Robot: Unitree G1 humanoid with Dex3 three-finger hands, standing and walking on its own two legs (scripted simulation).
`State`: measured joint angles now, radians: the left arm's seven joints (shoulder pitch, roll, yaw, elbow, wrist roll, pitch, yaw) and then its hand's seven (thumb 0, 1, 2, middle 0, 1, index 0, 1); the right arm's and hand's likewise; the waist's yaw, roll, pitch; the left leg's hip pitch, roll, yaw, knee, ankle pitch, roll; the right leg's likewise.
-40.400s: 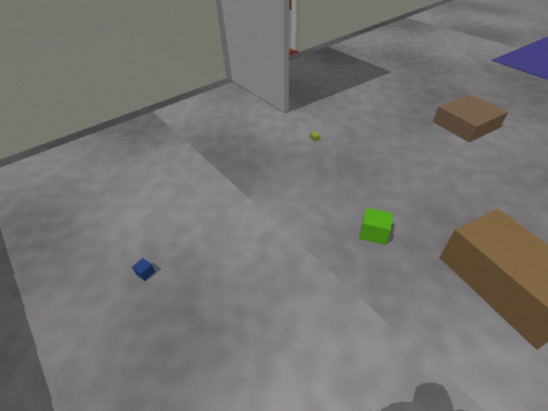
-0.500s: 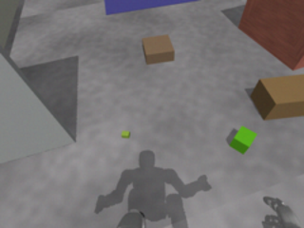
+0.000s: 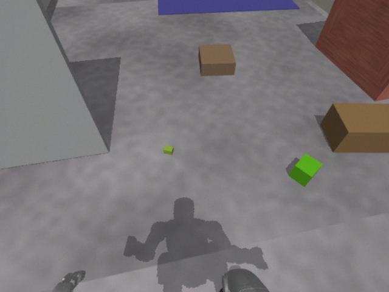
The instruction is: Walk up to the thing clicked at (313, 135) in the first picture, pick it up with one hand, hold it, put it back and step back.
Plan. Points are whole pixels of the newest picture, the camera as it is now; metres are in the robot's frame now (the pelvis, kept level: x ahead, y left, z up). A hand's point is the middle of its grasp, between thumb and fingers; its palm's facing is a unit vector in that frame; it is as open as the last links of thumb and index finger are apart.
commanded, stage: step back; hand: left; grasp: from above
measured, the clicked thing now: (168, 150) +1.01 +0.16 -0.73
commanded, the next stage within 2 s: stand in 1.14 s
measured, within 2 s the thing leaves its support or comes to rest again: neither
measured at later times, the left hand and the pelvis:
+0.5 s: hand out of the picture -0.05 +0.29 -0.13, palm faces -0.03 -0.91 -0.42, open 7.4 cm; pelvis -0.08 +0.01 +0.01, yaw -3 degrees
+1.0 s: hand out of the picture +0.11 +0.24 -0.14, palm faces -0.09 -0.93 -0.37, open 7.4 cm; pelvis -0.03 +0.00 +0.00, yaw -4 degrees
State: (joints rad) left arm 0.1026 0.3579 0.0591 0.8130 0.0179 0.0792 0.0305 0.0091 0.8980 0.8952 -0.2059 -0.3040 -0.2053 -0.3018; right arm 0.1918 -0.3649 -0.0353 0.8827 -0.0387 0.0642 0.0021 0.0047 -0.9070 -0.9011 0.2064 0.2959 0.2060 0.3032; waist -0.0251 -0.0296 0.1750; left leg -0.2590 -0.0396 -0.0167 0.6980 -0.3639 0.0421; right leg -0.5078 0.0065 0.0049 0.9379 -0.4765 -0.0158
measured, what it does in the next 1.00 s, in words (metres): steps on the spot: right foot, then left foot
